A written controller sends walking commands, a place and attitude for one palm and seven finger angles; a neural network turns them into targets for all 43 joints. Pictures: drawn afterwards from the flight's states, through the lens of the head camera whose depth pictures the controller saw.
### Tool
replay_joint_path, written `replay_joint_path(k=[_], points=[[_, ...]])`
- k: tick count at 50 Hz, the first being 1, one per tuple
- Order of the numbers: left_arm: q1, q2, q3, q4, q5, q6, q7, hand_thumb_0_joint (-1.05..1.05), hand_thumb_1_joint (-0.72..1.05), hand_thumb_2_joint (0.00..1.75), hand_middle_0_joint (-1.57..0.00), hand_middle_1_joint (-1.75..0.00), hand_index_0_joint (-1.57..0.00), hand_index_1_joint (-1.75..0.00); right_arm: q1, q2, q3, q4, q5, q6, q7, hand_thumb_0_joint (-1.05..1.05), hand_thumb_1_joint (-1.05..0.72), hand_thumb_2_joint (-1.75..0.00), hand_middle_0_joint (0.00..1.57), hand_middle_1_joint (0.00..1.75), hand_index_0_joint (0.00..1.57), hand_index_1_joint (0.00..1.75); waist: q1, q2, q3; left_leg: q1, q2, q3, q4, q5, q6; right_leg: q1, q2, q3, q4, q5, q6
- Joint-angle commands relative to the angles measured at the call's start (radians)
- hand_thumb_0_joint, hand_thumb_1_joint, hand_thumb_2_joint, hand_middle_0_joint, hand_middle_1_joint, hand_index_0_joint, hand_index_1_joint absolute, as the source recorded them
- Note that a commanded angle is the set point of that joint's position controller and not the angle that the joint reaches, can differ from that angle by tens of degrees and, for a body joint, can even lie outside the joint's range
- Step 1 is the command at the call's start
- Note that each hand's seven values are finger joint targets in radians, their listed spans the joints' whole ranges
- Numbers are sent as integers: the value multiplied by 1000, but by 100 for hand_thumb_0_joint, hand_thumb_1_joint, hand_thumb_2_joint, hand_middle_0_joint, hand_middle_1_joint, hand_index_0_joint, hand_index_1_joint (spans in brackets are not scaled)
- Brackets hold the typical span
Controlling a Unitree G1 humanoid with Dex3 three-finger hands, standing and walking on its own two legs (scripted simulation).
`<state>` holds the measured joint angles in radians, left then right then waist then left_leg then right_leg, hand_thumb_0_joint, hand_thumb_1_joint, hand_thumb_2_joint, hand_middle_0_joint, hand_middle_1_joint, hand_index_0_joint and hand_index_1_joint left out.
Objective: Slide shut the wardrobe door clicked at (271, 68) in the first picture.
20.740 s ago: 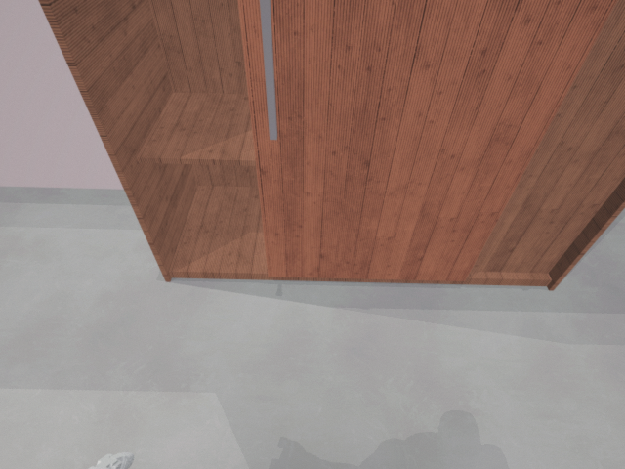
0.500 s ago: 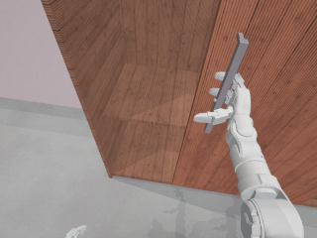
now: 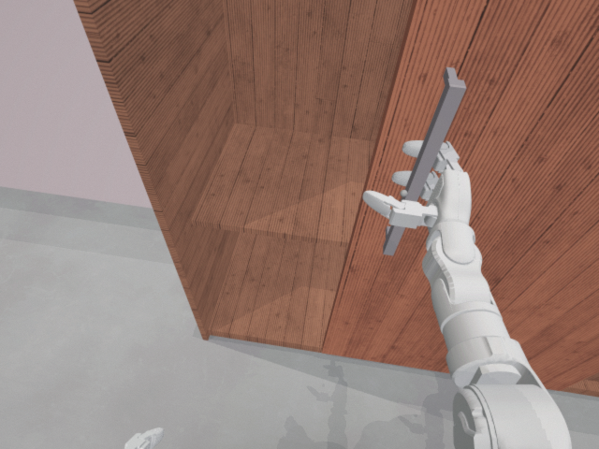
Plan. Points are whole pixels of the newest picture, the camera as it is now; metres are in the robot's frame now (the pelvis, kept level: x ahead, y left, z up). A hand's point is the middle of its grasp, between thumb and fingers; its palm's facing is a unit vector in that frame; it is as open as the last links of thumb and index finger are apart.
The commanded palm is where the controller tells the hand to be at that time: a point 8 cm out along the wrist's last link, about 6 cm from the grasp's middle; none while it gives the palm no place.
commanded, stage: grip the handle and tug to test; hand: right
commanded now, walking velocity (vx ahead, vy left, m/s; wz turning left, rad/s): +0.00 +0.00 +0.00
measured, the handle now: (413, 178) +0.49 -0.10 +0.11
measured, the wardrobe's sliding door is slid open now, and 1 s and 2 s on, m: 0.39 0.39 0.38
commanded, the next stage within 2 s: tug the door sideways, standing still in 1.04 s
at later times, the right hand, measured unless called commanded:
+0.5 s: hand (403, 192) +0.44 -0.08 +0.13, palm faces +0.03 +1.00 +0.01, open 5.7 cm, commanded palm +0.40 -0.14 +0.13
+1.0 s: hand (403, 194) +0.43 -0.08 +0.13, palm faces +0.00 +1.00 +0.01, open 5.9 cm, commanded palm +0.37 -0.13 +0.13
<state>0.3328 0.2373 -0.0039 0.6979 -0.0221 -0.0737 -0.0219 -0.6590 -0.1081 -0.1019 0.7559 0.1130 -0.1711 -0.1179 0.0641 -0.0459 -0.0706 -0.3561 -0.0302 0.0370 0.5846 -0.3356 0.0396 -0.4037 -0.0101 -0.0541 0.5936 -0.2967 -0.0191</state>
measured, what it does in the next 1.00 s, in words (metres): stands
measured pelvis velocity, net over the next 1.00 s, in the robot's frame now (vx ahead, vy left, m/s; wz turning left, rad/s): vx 0.04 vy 0.00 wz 0.06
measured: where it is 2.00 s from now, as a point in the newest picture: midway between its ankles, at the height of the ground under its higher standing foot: outside the picture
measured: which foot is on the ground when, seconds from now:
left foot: down 0.00-1.00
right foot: down 0.00-1.00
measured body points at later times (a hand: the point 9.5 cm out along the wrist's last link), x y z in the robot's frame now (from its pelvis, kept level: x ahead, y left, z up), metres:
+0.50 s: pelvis +0.02 +0.00 +0.00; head +0.04 +0.02 +0.45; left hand +0.11 +0.25 -0.12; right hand +0.43 -0.13 +0.13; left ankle -0.03 +0.09 -0.73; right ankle +0.00 -0.11 -0.73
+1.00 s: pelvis +0.04 +0.00 +0.01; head +0.05 +0.02 +0.46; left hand +0.14 +0.25 -0.10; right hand +0.43 -0.13 +0.13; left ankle -0.03 +0.09 -0.73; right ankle +0.00 -0.11 -0.72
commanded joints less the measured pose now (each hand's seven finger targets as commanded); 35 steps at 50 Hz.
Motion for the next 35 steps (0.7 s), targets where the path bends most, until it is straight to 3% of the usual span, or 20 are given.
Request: replay_joint_path(k=[1, 3, 6, 8, 11, 12, 14, 16, 19, 20, 21, 22, 23, 24, 29, 30, 33, 35], points=[[-6, 122, 46, -121, -3, -45, 6, 0, 90, 90, -20, -30, -20, -30, -417, -80, 10, -273, -7, -71, 12, 0, -43, -70, 40, 133, 40, 133, 2, 92, -321, 64, -3, -16, -58, 461, -24, 235, 11, 41, -24, 341, -20], [-11, 123, 46, -120, -5, -43, 8, 0, 90, 90, -20, -30, -20, -30, -407, -89, 5, -276, -5, -64, 14, 0, -53, -74, 41, 135, 41, 135, -2, 95, -314, 83, 0, -19, -60, 472, -23, 221, 12, 39, -25, 340, -19], [-16, 118, 44, -124, -6, -46, 6, 0, 90, 90, -20, -30, -20, -30, -416, -58, 30, -314, -3, -60, 14, 0, -67, -80, 43, 137, 43, 137, 0, 53, -321, 66, -2, -16, -55, 477, -21, 254, 10, 41, -22, 366, -16], [-11, 122, 46, -123, -4, -42, 7, 0, 90, 90, -20, -30, -20, -30, -386, -87, 4, -305, -4, -53, 11, 0, -76, -84, 44, 138, 44, 138, -5, 102, -317, 91, -1, -14, -56, 501, -23, 235, 10, 41, -22, 378, -19], [-18, 121, 46, -132, -4, -40, 8, 0, 90, 90, -20, -30, -20, -30, -358, -99, -11, -343, 0, -47, 13, 0, -90, -90, 45, 140, 45, 140, -13, 113, -346, 123, 2, -16, -51, 546, -27, 235, 12, 33, -25, 391, -18], [-24, 118, 45, -135, -5, -39, 8, 0, 90, 90, -20, -30, -20, -30, -350, -85, -1, -337, 2, -40, 16, 0, -90, -90, 45, 140, 45, 140, -13, 93, -327, 116, 2, -20, -56, 549, -29, 233, 14, 27, -25, 385, -19], [-24, 120, 44, -131, -6, -35, 10, 0, 90, 90, -20, -30, -20, -30, -369, -107, -16, -339, 4, -34, 17, 0, -90, -90, 45, 140, 45, 140, -7, 110, -306, 122, 4, -22, -62, 552, -31, 218, 15, 28, -27, 370, -21], [-27, 120, 45, -140, -5, -32, 11, 0, 90, 90, -20, -30, -20, -30, -313, -134, -45, -356, 3, -28, 20, 0, -90, -90, 45, 140, 45, 140, -26, 91, -333, 151, 7, -26, -56, 594, -30, 223, 18, 23, -27, 398, -20], [-33, 112, 40, -144, -6, -27, 10, 0, 90, 90, -20, -30, -20, -30, -314, -110, -17, -392, 0, -20, 26, 0, -90, -90, 45, 140, 45, 140, -24, 42, -336, 154, 10, -24, -53, 618, -28, 237, 19, 23, -25, 431, -18], [-33, 111, 42, -147, -6, -29, 7, 0, 90, 90, -20, -30, -20, -30, -305, -98, -8, -413, 2, -18, 27, 0, -90, -90, 45, 140, 45, 140, -26, 50, -345, 154, 9, -21, -53, 625, -29, 250, 18, 25, -24, 443, -18], [-33, 115, 46, -147, -6, -27, 9, 0, 90, 90, -20, -30, -20, -30, -262, -128, -40, -400, 2, -13, 23, 0, -90, -90, 45, 140, 45, 140, -34, 91, -343, 161, 8, -20, -53, 629, -31, 241, 14, 26, -24, 443, -18], [-39, 114, 43, -152, -7, -23, 9, 0, 90, 90, -20, -30, -20, -30, -266, -104, -13, -411, 2, -9, 26, 0, -90, -90, 45, 140, 45, 140, -27, 72, -328, 154, 9, -21, -56, 633, -32, 242, 15, 21, -27, 442, -18], [-34, 117, 42, -151, -5, -21, 10, 0, 90, 90, -20, -30, -20, -30, -276, -107, -14, -400, 4, -4, 24, 0, -90, -90, 45, 140, 45, 140, -22, 124, -321, 168, 10, -20, -60, 641, -34, 225, 17, 25, -27, 433, -21], [-35, 118, 44, -152, -6, -19, 12, 0, 90, 90, -20, -30, -20, -30, -268, -126, -36, -392, 5, 2, 23, 0, -90, -90, 45, 140, 45, 140, -25, 130, -310, 169, 10, -23, -62, 645, -38, 213, 16, 22, -33, 414, -21], [-43, 113, 44, -158, -7, -9, 14, 0, 90, 90, -20, -30, -20, -30, -250, -124, -31, -436, 1, 17, 25, 0, -90, -90, 45, 140, 45, 140, -32, 79, -336, 186, 14, -23, -58, 677, -35, 241, 18, 19, -31, 456, -19], [-46, 111, 41, -160, -8, -9, 13, 0, 90, 90, -20, -30, -20, -30, -252, -99, -6, -439, 1, 22, 26, 0, -90, -90, 45, 140, 45, 140, -28, 62, -329, 173, 12, -22, -61, 661, -34, 249, 19, 19, -32, 453, -18], [-47, 113, 43, -165, -5, -4, 12, 0, 90, 90, -20, -30, -20, -30, -209, -116, -21, -456, 1, 29, 23, 0, -90, -90, 45, 140, 45, 140, -39, 87, -338, 198, 15, -21, -60, 685, -34, 245, 17, 20, -34, 469, -17], [-54, 107, 42, -174, -7, -5, 10, 0, 90, 90, -20, -30, -20, -30, -185, -79, 7, -483, 5, 34, 28, 0, -90, -90, 45, 140, 45, 140, -40, 78, -342, 194, 14, -17, -58, 698, -34, 262, 16, 20, -33, 492, -18]])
